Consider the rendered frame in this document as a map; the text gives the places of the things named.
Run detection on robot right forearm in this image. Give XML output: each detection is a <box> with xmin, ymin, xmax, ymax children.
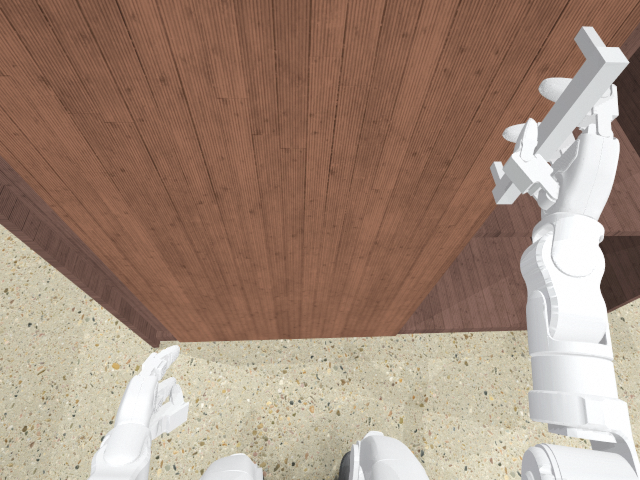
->
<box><xmin>520</xmin><ymin>212</ymin><xmax>640</xmax><ymax>480</ymax></box>

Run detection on wardrobe door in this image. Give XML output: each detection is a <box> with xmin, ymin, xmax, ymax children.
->
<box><xmin>0</xmin><ymin>0</ymin><xmax>640</xmax><ymax>342</ymax></box>
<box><xmin>0</xmin><ymin>155</ymin><xmax>168</xmax><ymax>331</ymax></box>

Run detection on left robot hand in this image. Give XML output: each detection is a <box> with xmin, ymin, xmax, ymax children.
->
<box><xmin>114</xmin><ymin>345</ymin><xmax>189</xmax><ymax>440</ymax></box>

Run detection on handle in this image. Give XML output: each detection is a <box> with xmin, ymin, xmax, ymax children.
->
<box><xmin>490</xmin><ymin>26</ymin><xmax>629</xmax><ymax>204</ymax></box>

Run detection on robot left forearm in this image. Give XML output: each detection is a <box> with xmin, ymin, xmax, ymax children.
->
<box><xmin>87</xmin><ymin>423</ymin><xmax>152</xmax><ymax>480</ymax></box>

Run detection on robot thigh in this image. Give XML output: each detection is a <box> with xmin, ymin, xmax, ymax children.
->
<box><xmin>350</xmin><ymin>435</ymin><xmax>429</xmax><ymax>480</ymax></box>
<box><xmin>199</xmin><ymin>455</ymin><xmax>263</xmax><ymax>480</ymax></box>

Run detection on right robot hand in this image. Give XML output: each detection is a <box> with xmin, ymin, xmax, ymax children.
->
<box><xmin>502</xmin><ymin>78</ymin><xmax>620</xmax><ymax>221</ymax></box>

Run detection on right robot thigh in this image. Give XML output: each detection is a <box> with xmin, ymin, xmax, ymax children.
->
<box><xmin>350</xmin><ymin>435</ymin><xmax>429</xmax><ymax>480</ymax></box>

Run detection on left robot thigh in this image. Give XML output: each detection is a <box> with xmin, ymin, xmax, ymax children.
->
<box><xmin>199</xmin><ymin>455</ymin><xmax>263</xmax><ymax>480</ymax></box>

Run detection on robot right upper arm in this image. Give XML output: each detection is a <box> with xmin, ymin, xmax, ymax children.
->
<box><xmin>521</xmin><ymin>443</ymin><xmax>639</xmax><ymax>480</ymax></box>

